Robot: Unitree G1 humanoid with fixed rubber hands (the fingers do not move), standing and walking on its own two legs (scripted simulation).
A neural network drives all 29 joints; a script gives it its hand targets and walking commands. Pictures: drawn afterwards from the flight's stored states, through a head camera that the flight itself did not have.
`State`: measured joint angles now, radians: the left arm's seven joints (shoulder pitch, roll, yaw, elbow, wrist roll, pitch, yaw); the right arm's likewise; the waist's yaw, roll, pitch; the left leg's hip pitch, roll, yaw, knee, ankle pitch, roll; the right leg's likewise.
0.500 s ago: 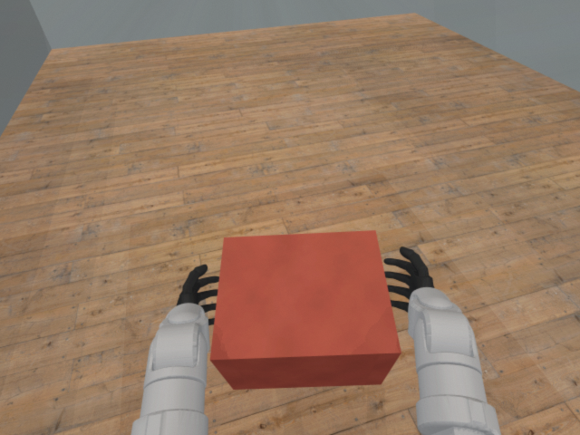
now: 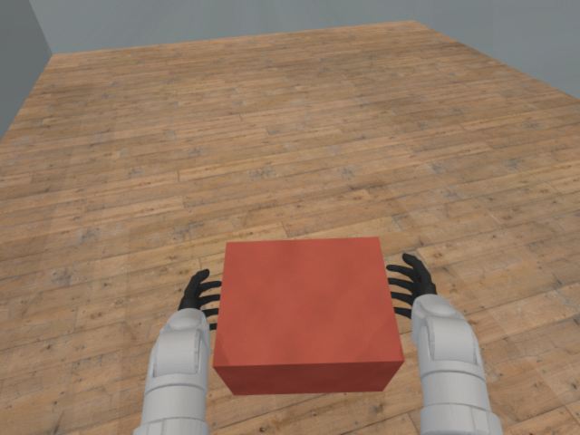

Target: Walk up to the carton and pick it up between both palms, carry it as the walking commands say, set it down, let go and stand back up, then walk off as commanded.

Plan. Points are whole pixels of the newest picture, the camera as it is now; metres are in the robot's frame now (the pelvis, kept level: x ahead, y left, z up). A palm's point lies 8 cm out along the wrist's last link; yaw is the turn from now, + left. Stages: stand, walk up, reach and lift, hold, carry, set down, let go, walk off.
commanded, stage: reach and lift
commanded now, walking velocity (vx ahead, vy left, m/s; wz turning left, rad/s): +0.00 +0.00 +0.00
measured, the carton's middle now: (305, 317) +0.31 +0.00 -0.04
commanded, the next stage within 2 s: hold in 0.04 s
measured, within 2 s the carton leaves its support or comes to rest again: neither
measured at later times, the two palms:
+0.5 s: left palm (194, 325) +0.26 +0.16 +0.03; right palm (427, 311) +0.27 -0.17 +0.04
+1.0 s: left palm (201, 375) +0.19 +0.13 +0.05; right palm (439, 307) +0.26 -0.18 +0.06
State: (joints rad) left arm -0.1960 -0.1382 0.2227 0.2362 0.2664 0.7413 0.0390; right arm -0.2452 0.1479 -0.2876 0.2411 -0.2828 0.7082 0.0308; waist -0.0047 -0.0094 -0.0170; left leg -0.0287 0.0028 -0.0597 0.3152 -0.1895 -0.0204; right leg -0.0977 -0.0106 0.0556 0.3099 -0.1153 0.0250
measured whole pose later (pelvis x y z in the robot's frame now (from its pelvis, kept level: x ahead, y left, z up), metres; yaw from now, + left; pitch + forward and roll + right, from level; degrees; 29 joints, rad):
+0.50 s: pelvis +0.00 +0.00 +0.00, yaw +0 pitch -6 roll +0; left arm -0.17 -0.13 0.20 0.18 0.26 0.75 0.01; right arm -0.22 0.14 -0.26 0.19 -0.28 0.72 0.02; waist 0.00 -0.01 0.00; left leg -0.04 0.01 -0.06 0.32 -0.19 -0.02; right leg -0.11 -0.01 0.06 0.32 -0.11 0.02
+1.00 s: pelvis -0.05 -0.07 -0.03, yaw +13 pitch +1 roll -1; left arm -0.23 -0.15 0.14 -0.06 0.10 1.14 0.26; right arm -0.33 0.10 -0.24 0.00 -0.06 1.11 -0.22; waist -0.04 0.01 -0.15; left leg -0.51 0.04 0.10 1.00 -0.51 -0.01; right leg -0.45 -0.05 -0.24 0.64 -0.22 -0.09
